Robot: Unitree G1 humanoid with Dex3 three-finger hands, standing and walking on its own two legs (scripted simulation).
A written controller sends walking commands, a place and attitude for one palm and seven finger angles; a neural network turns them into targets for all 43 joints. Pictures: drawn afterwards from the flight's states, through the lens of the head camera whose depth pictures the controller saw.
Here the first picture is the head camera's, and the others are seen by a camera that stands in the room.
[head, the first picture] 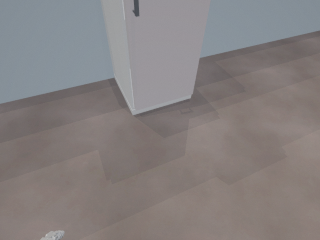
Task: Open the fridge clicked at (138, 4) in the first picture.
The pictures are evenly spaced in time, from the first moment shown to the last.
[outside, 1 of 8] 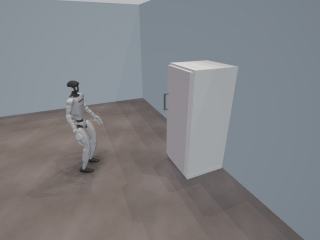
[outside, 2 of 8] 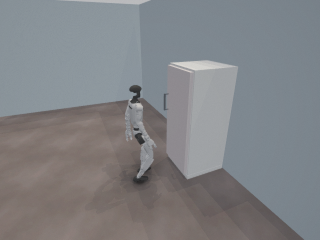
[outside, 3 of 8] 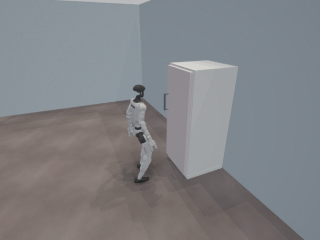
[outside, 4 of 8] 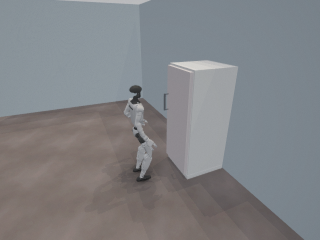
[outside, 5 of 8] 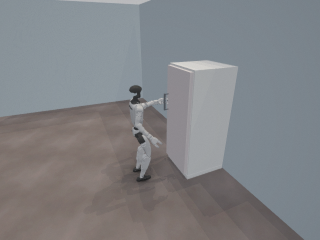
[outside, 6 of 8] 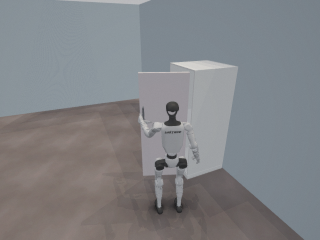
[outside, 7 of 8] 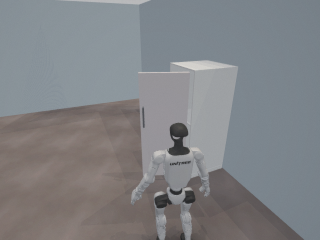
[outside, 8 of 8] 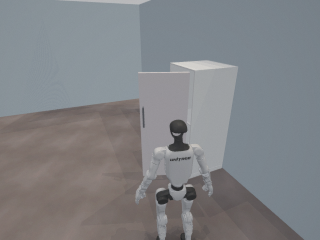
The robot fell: no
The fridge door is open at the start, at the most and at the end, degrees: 0 75 70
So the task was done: yes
